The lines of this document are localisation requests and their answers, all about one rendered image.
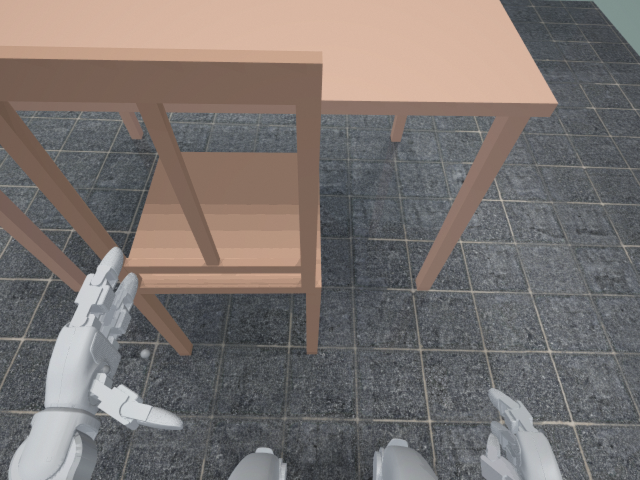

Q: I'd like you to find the left robot hand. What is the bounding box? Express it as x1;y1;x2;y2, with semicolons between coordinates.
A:
44;247;183;430

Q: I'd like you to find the table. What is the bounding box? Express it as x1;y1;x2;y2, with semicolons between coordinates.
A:
0;0;558;292

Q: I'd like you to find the chair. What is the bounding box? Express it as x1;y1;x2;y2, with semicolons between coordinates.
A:
0;46;323;356

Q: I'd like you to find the robot left thigh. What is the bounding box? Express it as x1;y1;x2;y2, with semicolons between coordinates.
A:
228;453;287;480

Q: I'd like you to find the right robot shin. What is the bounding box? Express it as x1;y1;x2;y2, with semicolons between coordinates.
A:
387;439;408;447

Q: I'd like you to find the right robot hand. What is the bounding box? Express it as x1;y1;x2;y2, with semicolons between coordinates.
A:
480;388;563;480

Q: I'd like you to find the robot left forearm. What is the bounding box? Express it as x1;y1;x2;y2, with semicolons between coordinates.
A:
8;407;101;480

